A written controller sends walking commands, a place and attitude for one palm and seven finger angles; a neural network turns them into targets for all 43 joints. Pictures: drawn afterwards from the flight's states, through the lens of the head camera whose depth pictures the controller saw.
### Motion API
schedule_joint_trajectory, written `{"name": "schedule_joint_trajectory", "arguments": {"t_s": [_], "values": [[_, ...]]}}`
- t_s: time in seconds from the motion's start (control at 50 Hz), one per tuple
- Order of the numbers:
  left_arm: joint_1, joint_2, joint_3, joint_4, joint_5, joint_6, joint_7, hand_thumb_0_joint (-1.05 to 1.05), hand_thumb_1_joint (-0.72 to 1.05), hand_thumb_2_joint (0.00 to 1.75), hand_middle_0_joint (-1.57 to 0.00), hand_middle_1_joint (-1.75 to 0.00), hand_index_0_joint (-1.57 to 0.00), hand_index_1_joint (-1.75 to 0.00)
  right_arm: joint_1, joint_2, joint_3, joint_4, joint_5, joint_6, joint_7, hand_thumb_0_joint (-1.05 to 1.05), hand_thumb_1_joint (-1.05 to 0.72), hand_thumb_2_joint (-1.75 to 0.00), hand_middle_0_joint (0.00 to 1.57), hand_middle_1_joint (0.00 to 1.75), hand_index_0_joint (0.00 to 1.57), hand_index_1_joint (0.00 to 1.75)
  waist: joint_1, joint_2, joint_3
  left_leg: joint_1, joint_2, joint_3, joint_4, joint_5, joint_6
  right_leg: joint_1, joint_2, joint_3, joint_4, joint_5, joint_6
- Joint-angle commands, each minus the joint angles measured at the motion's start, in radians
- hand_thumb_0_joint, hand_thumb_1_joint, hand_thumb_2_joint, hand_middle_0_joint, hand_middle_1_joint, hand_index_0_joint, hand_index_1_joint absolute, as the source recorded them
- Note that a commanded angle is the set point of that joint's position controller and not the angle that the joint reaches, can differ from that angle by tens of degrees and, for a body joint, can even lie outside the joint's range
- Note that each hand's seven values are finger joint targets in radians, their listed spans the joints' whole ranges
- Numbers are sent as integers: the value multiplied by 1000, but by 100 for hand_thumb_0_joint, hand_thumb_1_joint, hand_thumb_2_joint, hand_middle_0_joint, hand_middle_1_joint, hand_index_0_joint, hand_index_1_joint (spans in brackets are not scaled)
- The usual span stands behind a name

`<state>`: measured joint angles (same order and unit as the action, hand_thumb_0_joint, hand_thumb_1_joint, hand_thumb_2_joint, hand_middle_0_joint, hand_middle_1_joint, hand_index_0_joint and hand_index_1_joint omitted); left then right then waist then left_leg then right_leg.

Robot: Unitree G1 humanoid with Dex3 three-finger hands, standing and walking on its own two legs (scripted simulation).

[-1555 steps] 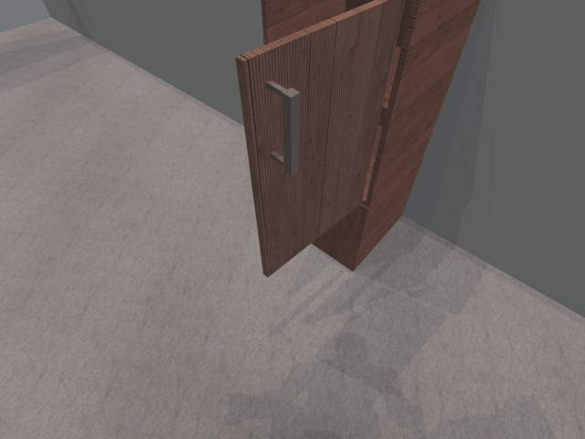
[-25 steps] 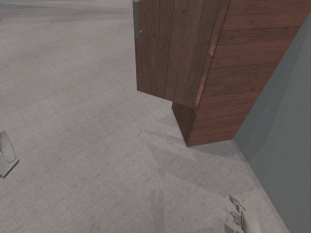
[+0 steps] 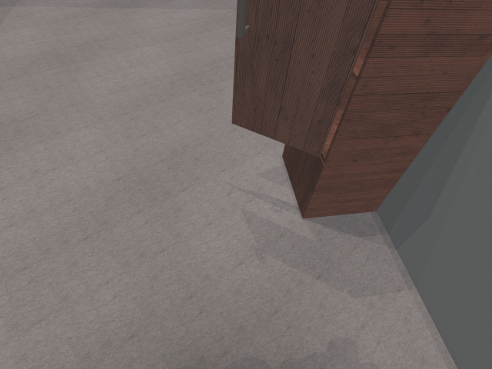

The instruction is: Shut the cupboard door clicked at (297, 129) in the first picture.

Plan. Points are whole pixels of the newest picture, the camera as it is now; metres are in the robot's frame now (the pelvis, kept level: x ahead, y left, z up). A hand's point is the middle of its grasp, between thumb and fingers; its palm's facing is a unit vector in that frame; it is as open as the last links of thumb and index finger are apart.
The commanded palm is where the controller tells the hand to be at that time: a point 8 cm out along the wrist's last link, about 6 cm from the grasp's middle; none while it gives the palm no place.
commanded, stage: let the arm hang, fingers relaxed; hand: left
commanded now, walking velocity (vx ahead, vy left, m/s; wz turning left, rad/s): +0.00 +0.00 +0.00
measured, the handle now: (245, 6) +1.02 +0.07 +0.13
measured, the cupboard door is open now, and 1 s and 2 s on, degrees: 54 54 54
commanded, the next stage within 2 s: look to check the result in 0.70 s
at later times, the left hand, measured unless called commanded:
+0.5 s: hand out of the picture +0.00 +0.17 -0.17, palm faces +0.01 -0.98 -0.18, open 7.4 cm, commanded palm none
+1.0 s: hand out of the picture +0.01 +0.17 -0.17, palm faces +0.00 -0.98 -0.19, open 7.4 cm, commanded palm none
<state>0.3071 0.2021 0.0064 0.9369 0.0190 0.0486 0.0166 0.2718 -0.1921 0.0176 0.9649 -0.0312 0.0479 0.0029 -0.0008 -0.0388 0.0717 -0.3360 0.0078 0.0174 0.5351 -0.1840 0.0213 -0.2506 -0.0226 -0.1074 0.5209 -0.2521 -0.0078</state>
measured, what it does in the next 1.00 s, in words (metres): stands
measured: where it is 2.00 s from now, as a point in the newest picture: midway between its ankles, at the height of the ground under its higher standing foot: outside the picture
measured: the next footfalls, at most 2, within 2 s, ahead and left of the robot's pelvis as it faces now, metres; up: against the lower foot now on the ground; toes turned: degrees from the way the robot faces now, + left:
none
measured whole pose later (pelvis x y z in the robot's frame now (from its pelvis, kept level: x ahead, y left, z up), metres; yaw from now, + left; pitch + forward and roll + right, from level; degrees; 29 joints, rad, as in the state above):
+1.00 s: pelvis +0.02 +0.00 +0.01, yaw -2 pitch -2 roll +0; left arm 0.30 0.14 0.02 1.15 0.02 -0.01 0.03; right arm 0.28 -0.14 -0.01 1.12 -0.02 0.01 -0.03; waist 0.00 0.01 0.04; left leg -0.23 0.01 0.05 0.42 -0.16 0.02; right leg -0.17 -0.02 -0.07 0.42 -0.23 -0.01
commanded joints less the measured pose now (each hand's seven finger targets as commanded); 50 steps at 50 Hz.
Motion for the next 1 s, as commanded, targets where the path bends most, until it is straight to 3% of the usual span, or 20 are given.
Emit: {"name": "schedule_joint_trajectory", "arguments": {"t_s": [0.0,0.08,0.16,0.24,0.38,0.46,0.72,0.98], "values": [[44,113,33,17,-2,-43,5,0,90,90,-20,-30,-20,-30,-19,-132,-45,-40,9,-32,-21,0,-90,-90,20,30,20,30,5,199,-71,-15,86,-137,-227,-249,10,65,-59,112,-144,-94,-32],[49,104,30,80,0,-46,7,0,90,90,-20,-30,-20,-30,46,-117,-53,9,11,-26,-24,0,-90,-90,20,30,20,30,-8,75,-7,23,75,-113,-204,-238,9,-22,-72,129,-203,-179,-37],[47,85,28,121,-2,-49,9,0,90,90,-20,-30,-20,-30,96,-84,-50,53,12,-25,-26,0,-90,-90,20,30,20,30,-21,-36,10,84,65,-77,-154,-171,9,-96,-98,153,-243,-240,-43],[52,72,27,145,-3,-47,12,0,90,90,-20,-30,-20,-30,112,-62,-45,84,10,-26,-27,0,-90,-90,20,30,20,30,-21,-9,29,89,68,-76,-157,-166,10,-123,-95,152,-238,-257,-43],[86,52,28,170,-2,-47,17,0,90,90,-20,-30,-20,-30,100,-56,-43,105,11,-38,-32,0,-90,-90,20,30,20,30,2,86,39,18,90,-116,-249,-207,15,-29,-60,128,-180,-126,-24],[83,35,29,175,-1,-48,18,0,90,90,-20,-30,-20,-30,96,-43,-44,110,11,-41,-33,0,-90,-90,20,30,20,30,4,79,43,5,89,-116,-269,-226,15,-10,-60,125,-178,-106,-20],[57,31,27,180,-6,-63,20,0,90,90,-20,-30,-20,-30,103,-32,-39,122,15,-50,-36,0,-90,-90,20,30,20,30,-9,49,-9,96,85,-76,-214,-29,6,14,-80,129,-194,-9,-26],[56,38,23,196,-7,-65,21,0,90,90,-20,-30,-20,-30,75,-47,-37,134,18,-46,-37,0,-90,-90,20,30,20,30,-10,49,1,141,89,-61,-201,18,1,12,-81,134,-216,1,-26]]}}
